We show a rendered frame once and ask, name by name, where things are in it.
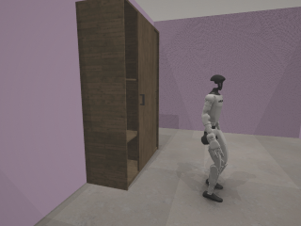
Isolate robot right upper arm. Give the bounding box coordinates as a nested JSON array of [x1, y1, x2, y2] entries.
[[201, 94, 215, 121]]

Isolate humanoid robot head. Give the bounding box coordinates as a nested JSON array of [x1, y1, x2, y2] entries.
[[209, 74, 226, 96]]

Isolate wardrobe door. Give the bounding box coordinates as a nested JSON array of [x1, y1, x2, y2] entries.
[[153, 32, 157, 149], [135, 12, 154, 171]]

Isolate humanoid robot torso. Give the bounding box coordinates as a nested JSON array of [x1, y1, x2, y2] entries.
[[203, 92, 223, 136]]

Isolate left robot forearm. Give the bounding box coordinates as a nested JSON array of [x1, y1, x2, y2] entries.
[[215, 121, 221, 130]]

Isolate right robot forearm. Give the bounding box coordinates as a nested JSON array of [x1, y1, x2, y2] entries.
[[201, 114, 216, 141]]

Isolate robot right hand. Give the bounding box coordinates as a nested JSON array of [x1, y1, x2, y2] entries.
[[210, 139, 224, 159]]

